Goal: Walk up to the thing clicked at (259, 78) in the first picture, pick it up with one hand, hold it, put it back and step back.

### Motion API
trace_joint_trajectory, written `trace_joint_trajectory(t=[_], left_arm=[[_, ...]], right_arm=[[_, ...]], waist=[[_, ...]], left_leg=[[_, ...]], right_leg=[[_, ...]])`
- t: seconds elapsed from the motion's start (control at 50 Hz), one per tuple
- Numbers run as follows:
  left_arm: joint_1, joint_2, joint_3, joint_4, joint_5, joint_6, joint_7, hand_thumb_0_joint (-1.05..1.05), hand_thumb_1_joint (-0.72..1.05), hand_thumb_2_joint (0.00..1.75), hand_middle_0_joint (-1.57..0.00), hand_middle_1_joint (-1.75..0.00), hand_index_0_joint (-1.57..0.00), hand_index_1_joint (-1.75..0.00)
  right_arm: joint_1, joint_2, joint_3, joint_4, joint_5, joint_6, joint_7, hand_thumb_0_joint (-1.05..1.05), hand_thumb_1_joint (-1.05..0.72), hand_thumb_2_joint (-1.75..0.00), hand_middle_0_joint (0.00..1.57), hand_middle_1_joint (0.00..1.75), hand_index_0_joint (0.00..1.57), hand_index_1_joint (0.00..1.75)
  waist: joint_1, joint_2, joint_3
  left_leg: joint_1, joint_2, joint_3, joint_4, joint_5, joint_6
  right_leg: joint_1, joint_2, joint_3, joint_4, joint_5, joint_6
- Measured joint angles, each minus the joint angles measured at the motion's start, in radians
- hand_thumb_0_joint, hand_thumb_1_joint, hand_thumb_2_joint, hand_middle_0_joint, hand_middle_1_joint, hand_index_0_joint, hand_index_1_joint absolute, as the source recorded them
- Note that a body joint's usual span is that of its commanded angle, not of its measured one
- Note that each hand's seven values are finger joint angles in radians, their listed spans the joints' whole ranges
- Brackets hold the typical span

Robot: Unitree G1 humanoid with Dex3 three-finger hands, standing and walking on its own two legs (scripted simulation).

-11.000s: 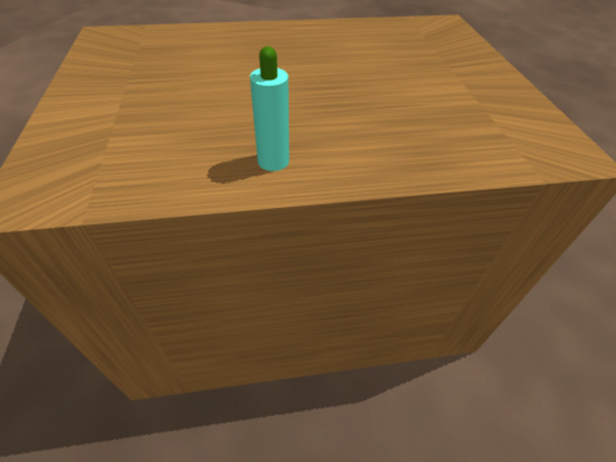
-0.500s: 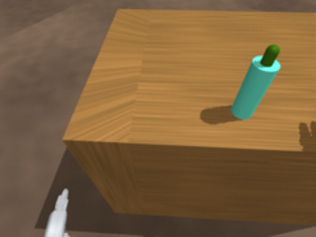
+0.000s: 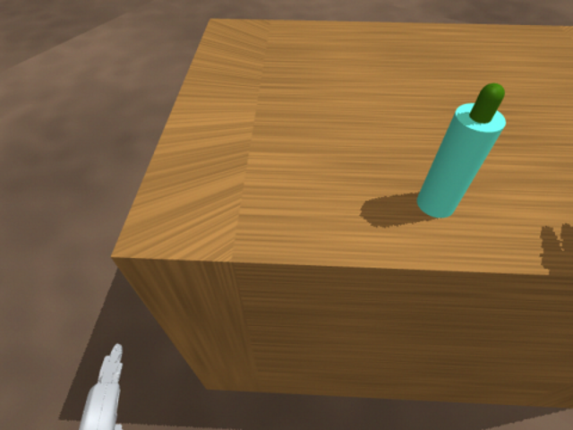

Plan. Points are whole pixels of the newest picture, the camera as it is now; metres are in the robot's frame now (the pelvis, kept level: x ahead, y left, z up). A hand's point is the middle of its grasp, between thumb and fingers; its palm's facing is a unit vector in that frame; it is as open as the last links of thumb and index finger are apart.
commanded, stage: approach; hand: right
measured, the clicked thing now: (461, 154) +0.46 -0.21 +0.14
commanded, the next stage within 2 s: close in in 0.44 s
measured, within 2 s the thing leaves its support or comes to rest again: neither
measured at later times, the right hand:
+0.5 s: hand (555, 193) +0.41 -0.32 +0.13, palm faces +0.12 +0.99 +0.04, open 17.6 cm
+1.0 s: hand (472, 182) +0.45 -0.24 +0.10, palm faces +0.20 +0.98 +0.02, open 17.7 cm
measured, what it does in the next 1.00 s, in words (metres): stands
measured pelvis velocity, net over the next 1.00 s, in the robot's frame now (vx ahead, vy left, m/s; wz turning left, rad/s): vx -0.01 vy -0.01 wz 0.04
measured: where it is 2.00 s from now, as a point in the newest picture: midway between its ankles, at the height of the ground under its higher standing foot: outside the picture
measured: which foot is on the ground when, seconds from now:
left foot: down 0.00-1.00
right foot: down 0.00-1.00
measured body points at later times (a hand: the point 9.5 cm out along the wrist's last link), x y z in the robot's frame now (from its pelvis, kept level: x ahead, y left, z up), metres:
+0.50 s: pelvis -0.01 +0.00 -0.01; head +0.04 -0.02 +0.44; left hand +0.13 +0.26 -0.07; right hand +0.40 -0.38 +0.13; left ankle -0.02 +0.14 -0.73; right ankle -0.01 -0.13 -0.73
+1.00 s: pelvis -0.01 -0.01 -0.02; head +0.05 -0.02 +0.42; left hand +0.13 +0.26 -0.07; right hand +0.44 -0.29 +0.10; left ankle -0.02 +0.14 -0.73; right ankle -0.01 -0.13 -0.73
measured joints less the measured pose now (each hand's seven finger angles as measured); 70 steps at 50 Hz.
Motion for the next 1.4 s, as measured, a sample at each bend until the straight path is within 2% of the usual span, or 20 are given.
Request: trace_joint_trajectory(t=[0.18, 0.28, 0.38, 0.46, 0.54, 0.68, 0.76, 0.86, 1.12, 1.32, 1.4], left_arm=[[-0.010, -0.002, 0.005, 0.019, 0.005, -0.004, 0.002, -0.01, -0.54, 0.06, -0.05, -0.05, -0.05, -0.05], [-0.009, -0.002, 0.002, 0.005, 0.007, -0.011, -0.002, -0.01, -0.55, 0.06, -0.06, -0.05, -0.05, -0.06], [-0.005, -0.006, 0.004, -0.015, 0.013, -0.025, -0.016, -0.01, -0.55, 0.06, -0.06, -0.06, -0.06, -0.06], [-0.005, -0.013, 0.008, -0.023, 0.022, -0.030, -0.031, -0.01, -0.54, 0.06, -0.06, -0.06, -0.06, -0.06], [-0.011, -0.022, 0.021, -0.029, 0.031, -0.025, -0.050, -0.01, -0.53, 0.05, -0.06, -0.06, -0.07, -0.05], [-0.006, -0.023, 0.053, -0.082, 0.037, 0.013, -0.082, -0.01, -0.53, 0.04, -0.06, -0.06, -0.07, -0.05], [0.011, -0.024, 0.064, -0.126, 0.034, 0.042, -0.104, -0.01, -0.53, 0.04, -0.06, -0.06, -0.08, -0.05], [0.025, -0.032, 0.078, -0.159, 0.024, 0.065, -0.129, -0.01, -0.53, 0.04, -0.06, -0.06, -0.08, -0.05], [0.054, -0.045, 0.105, -0.214, 0.004, 0.097, -0.178, -0.01, -0.53, 0.04, -0.06, -0.06, -0.07, -0.05], [0.059, -0.035, 0.123, -0.231, 0.005, 0.112, -0.195, -0.01, -0.54, 0.05, -0.06, -0.06, -0.07, -0.05], [0.061, -0.036, 0.126, -0.236, 0.007, 0.117, -0.198, -0.01, -0.55, 0.06, -0.07, -0.06, -0.06, -0.06]], right_arm=[[-0.022, -0.004, 0.019, 0.015, -0.004, -0.003, 0.001, -0.02, 0.60, -0.06, 0.03, 0.06, 0.04, 0.06], [-0.044, 0.020, 0.073, 0.045, 0.004, -0.022, -0.008, -0.02, 0.59, -0.06, 0.04, 0.06, 0.05, 0.06], [-0.044, 0.098, 0.133, 0.052, 0.011, -0.069, -0.039, -0.02, 0.58, -0.06, 0.04, 0.06, 0.05, 0.05], [-0.045, 0.178, 0.148, 0.045, 0.009, -0.122, -0.083, -0.02, 0.58, -0.06, 0.04, 0.06, 0.05, 0.06], [-0.061, 0.235, 0.161, 0.058, -0.006, -0.178, -0.150, -0.02, 0.58, -0.07, 0.04, 0.06, 0.05, 0.06], [-0.097, 0.308, 0.144, 0.037, -0.037, -0.256, -0.277, -0.02, 0.57, -0.07, 0.03, 0.06, 0.04, 0.06], [-0.095, 0.354, 0.155, 0.010, -0.055, -0.269, -0.349, -0.02, 0.58, -0.07, 0.03, 0.06, 0.04, 0.05], [-0.067, 0.409, 0.184, -0.024, -0.062, -0.271, -0.411, -0.02, 0.59, -0.06, 0.02, 0.06, 0.03, 0.05], [-0.039, 0.492, 0.245, -0.096, -0.064, -0.245, -0.480, -0.02, 0.59, -0.06, 0.01, 0.06, 0.02, 0.05], [-0.070, 0.527, 0.266, -0.105, -0.083, -0.237, -0.532, -0.02, 0.57, -0.07, 0.02, 0.06, 0.03, 0.06], [-0.079, 0.534, 0.263, -0.092, -0.089, -0.240, -0.549, -0.02, 0.56, -0.07, 0.07, 0.08, 0.08, 0.08]], waist=[[0.003, -0.001, -0.001], [0.007, -0.001, -0.001], [0.016, 0.006, 0.001], [0.031, 0.017, 0.001], [0.054, 0.026, 0.003], [0.085, 0.025, 0.012], [0.088, 0.016, -0.001], [0.078, 0.004, -0.020], [0.049, 0.006, -0.025], [0.055, 0.004, -0.010], [0.058, 0.002, -0.010]], left_leg=[[-0.009, 0.000, 0.001, 0.008, 0.000, 0.000], [-0.021, 0.002, 0.002, 0.019, -0.001, -0.002], [-0.049, 0.005, -0.002, 0.042, -0.006, -0.004], [-0.088, 0.002, -0.008, 0.073, -0.013, -0.005], [-0.148, -0.004, -0.016, 0.119, -0.025, -0.005], [-0.233, -0.018, -0.030, 0.182, -0.042, -0.008], [-0.243, -0.021, -0.035, 0.190, -0.048, -0.009], [-0.224, -0.018, -0.038, 0.187, -0.055, -0.011], [-0.202, -0.007, -0.032, 0.211, -0.077, -0.008], [-0.209, -0.008, -0.038, 0.216, -0.068, -0.007], [-0.210, -0.008, -0.042, 0.215, -0.064, -0.007]], right_leg=[[-0.010, 0.000, 0.001, 0.009, 0.000, 0.000], [-0.022, 0.003, 0.003, 0.018, 0.000, -0.001], [-0.046, 0.006, 0.000, 0.035, -0.002, -0.003], [-0.082, 0.003, -0.005, 0.065, -0.011, -0.003], [-0.139, -0.003, -0.011, 0.115, -0.028, -0.002], [-0.222, -0.016, -0.021, 0.187, -0.056, -0.002], [-0.232, -0.020, -0.026, 0.200, -0.067, -0.003], [-0.210, -0.018, -0.030, 0.193, -0.074, -0.005], [-0.181, -0.006, -0.025, 0.193, -0.079, -0.003], [-0.182, -0.007, -0.031, 0.191, -0.068, -0.002], [-0.180, -0.007, -0.035, 0.186, -0.064, -0.002]])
